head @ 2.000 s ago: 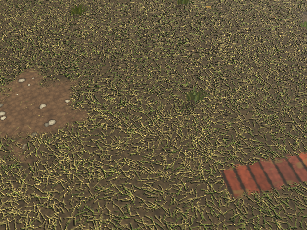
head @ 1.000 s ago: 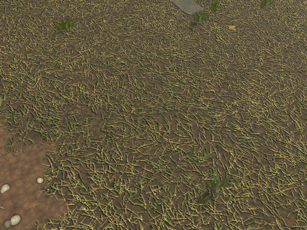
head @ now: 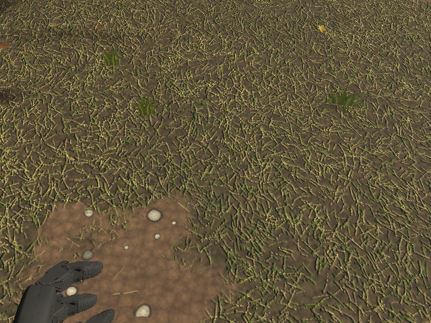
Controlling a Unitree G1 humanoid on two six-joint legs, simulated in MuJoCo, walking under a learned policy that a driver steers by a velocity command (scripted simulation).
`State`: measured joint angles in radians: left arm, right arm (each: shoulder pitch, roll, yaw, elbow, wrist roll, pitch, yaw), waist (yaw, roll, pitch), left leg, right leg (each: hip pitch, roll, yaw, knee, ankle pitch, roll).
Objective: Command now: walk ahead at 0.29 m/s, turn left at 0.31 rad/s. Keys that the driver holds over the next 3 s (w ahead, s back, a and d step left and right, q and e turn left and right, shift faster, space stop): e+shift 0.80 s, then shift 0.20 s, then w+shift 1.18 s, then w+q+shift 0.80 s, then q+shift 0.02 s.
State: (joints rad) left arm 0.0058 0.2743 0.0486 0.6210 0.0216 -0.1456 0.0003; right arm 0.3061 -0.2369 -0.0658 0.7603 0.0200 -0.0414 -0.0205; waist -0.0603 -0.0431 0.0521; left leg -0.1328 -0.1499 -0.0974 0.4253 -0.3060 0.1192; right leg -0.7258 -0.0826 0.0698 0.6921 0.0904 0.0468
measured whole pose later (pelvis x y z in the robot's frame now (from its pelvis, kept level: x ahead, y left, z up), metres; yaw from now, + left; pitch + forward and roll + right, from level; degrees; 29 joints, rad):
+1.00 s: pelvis +0.19 +0.00 -0.01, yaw -42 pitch +2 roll +1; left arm 0.14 0.29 0.06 0.54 -0.01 0.06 -0.01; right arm 0.17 -0.32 -0.08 0.74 0.00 0.01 -0.01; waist -0.04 0.02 0.04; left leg -0.33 0.14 0.17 0.64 -0.36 -0.04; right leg -0.32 -0.02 -0.02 0.56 -0.27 -0.01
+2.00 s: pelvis +0.64 -0.32 -0.04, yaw -44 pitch +3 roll -2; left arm -0.05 0.23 0.01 0.55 -0.04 -0.10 -0.08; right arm 0.58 -0.24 0.01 0.95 -0.02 -0.05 -0.02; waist -0.07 0.00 0.03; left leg 0.31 0.00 0.03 0.28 -0.51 0.05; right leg -0.62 0.05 -0.10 0.52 0.05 -0.11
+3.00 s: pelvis +1.43 -0.86 -0.03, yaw -7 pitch +1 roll -3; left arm 0.04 0.27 0.04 0.56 -0.01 -0.14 0.00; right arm 0.38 -0.30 -0.06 0.77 0.05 -0.03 -0.01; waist -0.08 0.03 0.04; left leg -0.16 -0.12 -0.24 1.14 -0.50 0.09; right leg -0.49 0.05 0.04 0.61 -0.16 0.03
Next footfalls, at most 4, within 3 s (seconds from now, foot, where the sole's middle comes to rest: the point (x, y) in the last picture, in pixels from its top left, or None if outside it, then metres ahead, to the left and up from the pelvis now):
0.10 right None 0.33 -0.10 -0.77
0.52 left None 0.32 0.10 -0.77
0.98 right None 0.14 -0.12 -0.77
1.50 left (224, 303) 0.50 -0.06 -0.77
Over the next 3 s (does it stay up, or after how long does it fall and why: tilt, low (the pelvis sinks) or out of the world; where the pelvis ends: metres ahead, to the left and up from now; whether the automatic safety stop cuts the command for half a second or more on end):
stays up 1.43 -0.86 -0.03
